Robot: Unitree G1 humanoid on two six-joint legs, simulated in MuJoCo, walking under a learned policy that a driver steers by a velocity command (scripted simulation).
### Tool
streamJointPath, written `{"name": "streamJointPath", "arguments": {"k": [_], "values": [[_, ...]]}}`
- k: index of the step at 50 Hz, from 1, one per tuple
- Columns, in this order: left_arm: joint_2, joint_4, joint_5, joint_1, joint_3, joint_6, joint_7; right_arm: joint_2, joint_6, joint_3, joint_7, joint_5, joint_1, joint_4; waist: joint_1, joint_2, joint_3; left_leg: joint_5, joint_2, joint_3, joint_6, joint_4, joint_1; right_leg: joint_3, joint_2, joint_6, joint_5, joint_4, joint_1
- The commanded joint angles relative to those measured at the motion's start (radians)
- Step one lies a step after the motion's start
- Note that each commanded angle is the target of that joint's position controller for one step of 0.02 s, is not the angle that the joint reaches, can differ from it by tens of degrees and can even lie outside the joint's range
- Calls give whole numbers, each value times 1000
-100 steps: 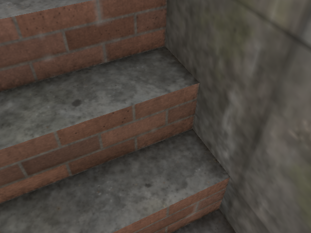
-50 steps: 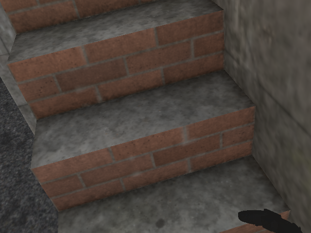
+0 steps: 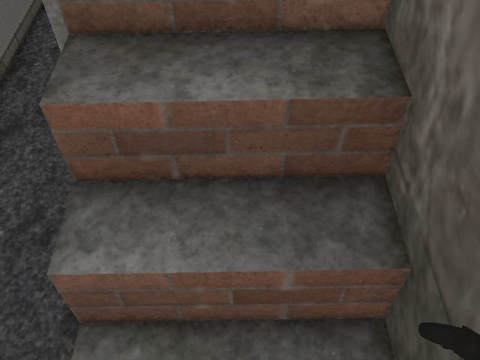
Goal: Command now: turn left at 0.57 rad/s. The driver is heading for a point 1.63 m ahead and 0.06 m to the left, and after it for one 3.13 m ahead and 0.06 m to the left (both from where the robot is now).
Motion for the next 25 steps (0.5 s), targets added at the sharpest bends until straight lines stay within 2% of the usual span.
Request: {"name": "streamJointPath", "arguments": {"k": [1,2,3,4,5,6,7,8,9,10,11,12,13,14,16,17,18,19,20,21,22,23,24,25], "values": [[12,-7,13,316,31,-21,-47,-95,48,-57,45,31,-166,-34,188,167,-112,522,-31,68,113,112,-29,-66,-60,-130,340,-748,399],[82,68,28,405,54,-28,-42,36,28,-44,70,15,-253,-99,223,-315,-101,-118,-238,181,12,554,-281,-5,-192,-169,991,-753,573],[91,12,31,245,39,-46,-34,82,-13,-53,111,-21,-78,-92,52,-561,-170,-422,-251,147,-68,1125,-482,81,-320,-208,1520,-556,623],[64,-45,15,123,24,-36,-29,54,-41,-50,135,-28,35,-65,-52,-519,-181,-389,-195,151,-63,1296,-555,32,-294,-190,1504,-570,622],[113,-97,13,54,29,-16,-17,-21,-18,-53,144,-49,104,-84,-147,-576,-167,-342,-136,142,-48,1343,-484,32,-283,-191,1350,-577,541],[205,-123,-14,51,72,-20,4,-93,-2,-53,137,-69,85,-118,-148,-531,-102,-253,-10,130,-18,1146,-483,107,-340,-210,1107,-661,512],[209,-143,0,83,82,-22,51,-200,32,-77,134,-55,3,-87,-64,-389,18,-81,30,49,-29,1119,-474,117,-369,-205,743,-648,375],[197,-156,22,68,80,-17,66,-182,60,-72,138,-39,-18,-107,-67,-323,61,-12,40,96,-31,1044,-430,79,-349,-205,582,-658,297],[180,-175,30,19,73,-13,76,-172,77,-63,136,-37,-46,-121,-74,-333,91,16,54,123,-29,905,-410,43,-320,-191,500,-688,266],[178,-188,36,12,79,-8,80,-157,82,-57,139,-40,-76,-131,-65,-303,73,36,68,169,-26,768,-386,6,-305,-182,484,-719,300],[190,-187,34,13,86,-3,84,-139,84,-47,141,-47,-88,-141,-67,-282,50,67,95,224,-20,629,-358,-30,-302,-172,523,-753,341],[198,-188,31,12,97,-3,94,-124,89,-29,141,-57,-108,-146,-52,-265,5,87,117,255,-19,534,-338,-44,-312,-173,562,-767,381],[193,-186,23,19,104,-7,100,-129,95,-26,148,-49,-109,-134,-46,-262,-30,107,145,255,-22,452,-328,-63,-319,-168,541,-760,428],[194,-180,17,39,110,-7,103,-132,97,-24,151,-56,-108,-135,-33,-263,-59,121,153,263,-21,402,-326,-77,-323,-167,544,-757,479],[206,-178,2,23,125,-15,97,-150,91,-25,170,-60,-73,-134,-44,-278,-103,122,179,259,-12,327,-299,-99,-355,-158,542,-756,540],[225,-151,-31,68,126,5,80,-109,83,5,182,-47,-100,-139,-26,-247,-99,-39,129,390,23,91,-199,-153,-288,-162,468,-848,558],[250,-135,-36,92,131,19,73,-118,66,-2,198,-33,-73,-119,-26,-221,-92,-23,110,431,53,-62,-89,-204,-267,-138,381,-849,572],[214,-116,-46,38,120,30,63,-124,48,-14,202,-41,102,-68,-111,-271,-146,-106,108,329,135,-325,94,-250,-222,-127,344,-765,591],[183,-104,-49,94,101,34,43,-179,35,-38,184,-70,199,-8,-104,-33,-154,184,57,320,174,-472,287,-329,-153,-90,171,-611,523],[159,-104,-28,216,93,45,27,-233,37,-65,157,-70,151,17,-17,206,-203,334,-13,232,227,-311,463,-338,-59,-54,-188,-509,256],[188,-112,3,168,105,32,8,-229,30,-79,131,-105,143,-14,-54,203,-229,324,12,194,254,-303,436,-372,-15,-14,-349,-220,157],[162,-135,-17,112,96,31,1,-209,28,-57,117,-120,79,-51,-23,193,-197,299,58,139,253,-319,285,-305,25,-7,-315,1,170],[109,-124,-33,186,72,47,-7,-174,10,-27,96,-127,-118,-100,85,152,-143,316,63,144,234,-306,11,-317,83,-4,-121,190,294],[37,-97,-50,182,34,57,21,-130,16,4,80,-134,-191,-139,104,101,-114,371,88,181,226,-356,-122,-277,97,-23,-23,338,356]]}}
